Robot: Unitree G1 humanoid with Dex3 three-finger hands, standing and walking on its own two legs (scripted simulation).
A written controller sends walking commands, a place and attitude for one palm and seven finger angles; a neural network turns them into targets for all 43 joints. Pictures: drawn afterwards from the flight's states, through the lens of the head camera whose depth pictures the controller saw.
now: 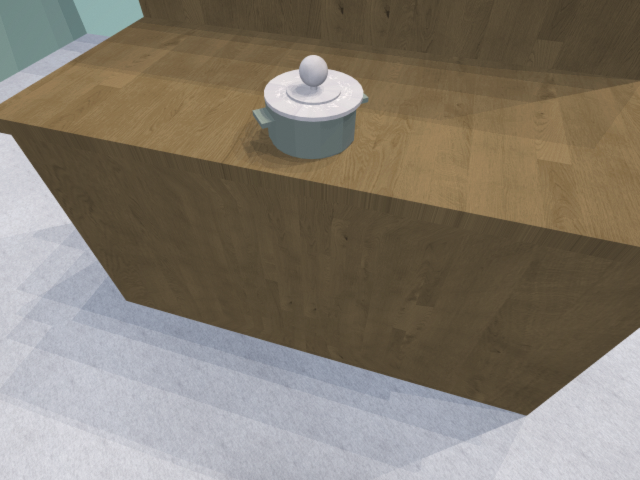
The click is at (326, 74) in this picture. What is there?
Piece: lid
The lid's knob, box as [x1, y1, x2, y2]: [299, 55, 327, 86]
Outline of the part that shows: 310,55 304,58 299,67 299,74 301,79 306,84 315,86 323,82 327,74 327,67 322,58 316,55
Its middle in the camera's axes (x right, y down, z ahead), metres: -0.01 -0.31 +0.70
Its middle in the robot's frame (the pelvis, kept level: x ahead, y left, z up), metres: +0.75 +0.06 +0.15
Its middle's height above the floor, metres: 0.92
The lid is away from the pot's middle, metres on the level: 0.01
